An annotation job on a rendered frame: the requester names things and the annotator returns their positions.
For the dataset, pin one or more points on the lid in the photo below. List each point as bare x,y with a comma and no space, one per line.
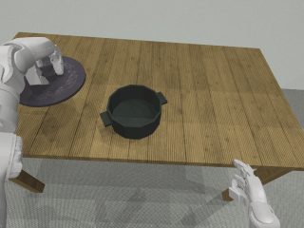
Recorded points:
58,90

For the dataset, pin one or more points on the robot left upper arm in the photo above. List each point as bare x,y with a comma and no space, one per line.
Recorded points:
11,155

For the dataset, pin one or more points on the robot right hand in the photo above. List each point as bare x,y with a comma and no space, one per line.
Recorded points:
251,188

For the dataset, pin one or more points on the robot right forearm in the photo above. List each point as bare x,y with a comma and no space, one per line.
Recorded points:
262,215

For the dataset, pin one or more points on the robot left hand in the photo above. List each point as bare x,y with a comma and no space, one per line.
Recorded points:
41,47

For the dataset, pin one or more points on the knob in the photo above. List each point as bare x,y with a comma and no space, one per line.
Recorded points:
48,72

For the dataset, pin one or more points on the robot left forearm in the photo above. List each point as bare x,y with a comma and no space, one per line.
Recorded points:
15,61

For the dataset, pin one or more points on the table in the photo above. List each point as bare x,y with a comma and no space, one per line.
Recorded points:
223,104

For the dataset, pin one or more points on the pot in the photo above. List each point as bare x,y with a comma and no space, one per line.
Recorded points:
134,111

